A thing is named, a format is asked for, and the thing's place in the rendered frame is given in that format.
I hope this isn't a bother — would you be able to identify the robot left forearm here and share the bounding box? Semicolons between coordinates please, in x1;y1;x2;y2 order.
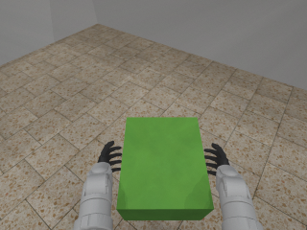
73;162;113;230

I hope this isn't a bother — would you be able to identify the right robot hand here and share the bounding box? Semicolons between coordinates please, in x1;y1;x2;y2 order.
204;143;229;176

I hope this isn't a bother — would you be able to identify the carton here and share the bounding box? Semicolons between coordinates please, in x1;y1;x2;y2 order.
116;117;214;220

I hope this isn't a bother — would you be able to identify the robot right forearm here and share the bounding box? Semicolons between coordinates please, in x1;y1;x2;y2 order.
216;165;264;230

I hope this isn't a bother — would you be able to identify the left robot hand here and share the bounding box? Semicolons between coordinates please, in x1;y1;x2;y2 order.
97;141;122;173

